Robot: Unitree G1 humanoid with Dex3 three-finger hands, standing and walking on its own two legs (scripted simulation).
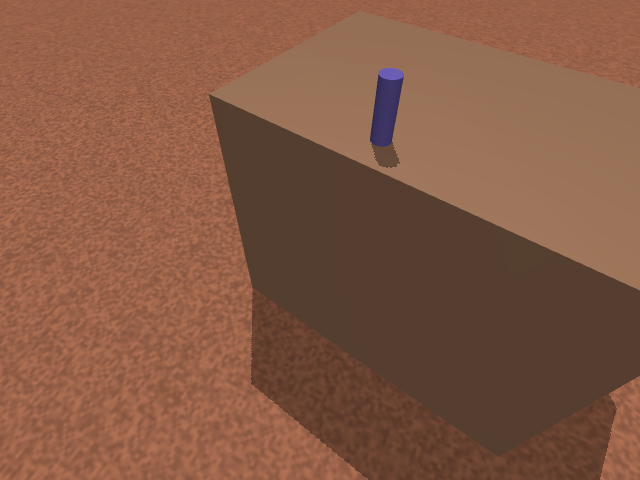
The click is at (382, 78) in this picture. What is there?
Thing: slim round
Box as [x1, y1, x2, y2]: [370, 68, 403, 146]
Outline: 394,68 381,69 378,74 370,141 373,144 379,146 389,144 391,142 403,77 403,73 400,70
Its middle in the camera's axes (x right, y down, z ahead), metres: +0.12 -0.24 +0.71
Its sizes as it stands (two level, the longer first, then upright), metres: 0.043 0.043 0.136
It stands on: a support 0.80 m high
